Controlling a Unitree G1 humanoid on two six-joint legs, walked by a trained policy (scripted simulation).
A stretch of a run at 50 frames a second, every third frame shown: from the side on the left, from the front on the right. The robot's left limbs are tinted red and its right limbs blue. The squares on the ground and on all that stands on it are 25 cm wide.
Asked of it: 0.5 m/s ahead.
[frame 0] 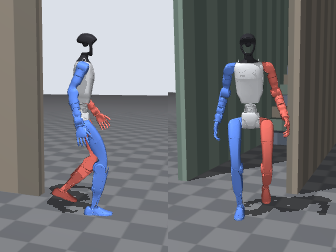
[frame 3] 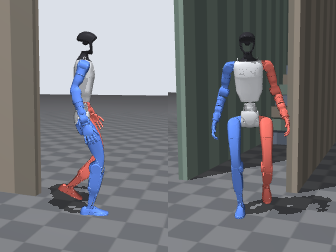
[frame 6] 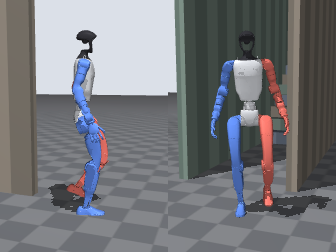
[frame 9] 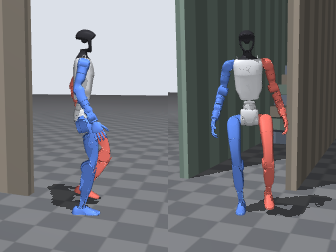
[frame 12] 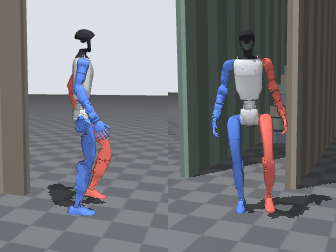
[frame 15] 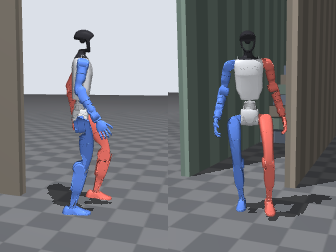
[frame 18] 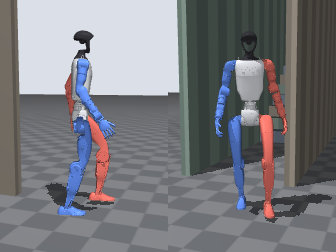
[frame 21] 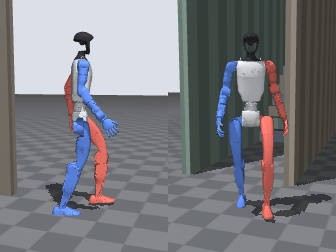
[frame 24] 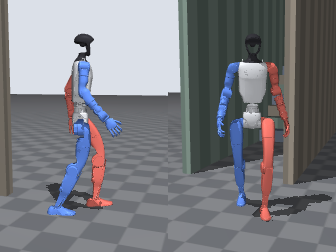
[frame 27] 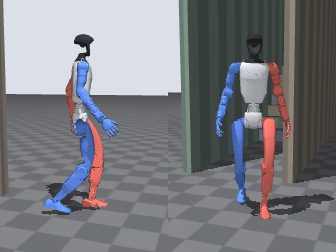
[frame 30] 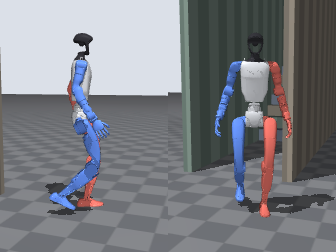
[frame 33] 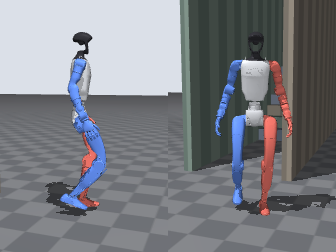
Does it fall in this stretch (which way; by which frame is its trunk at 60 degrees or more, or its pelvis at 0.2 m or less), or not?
no
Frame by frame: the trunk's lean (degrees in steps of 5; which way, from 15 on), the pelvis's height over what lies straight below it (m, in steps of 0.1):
0: 5, 0.8
3: 5, 0.8
6: 5, 0.8
9: 5, 0.8
12: 5, 0.8
15: 5, 0.8
18: 5, 0.8
21: 5, 0.8
24: 5, 0.8
27: 5, 0.8
30: 5, 0.8
33: 5, 0.8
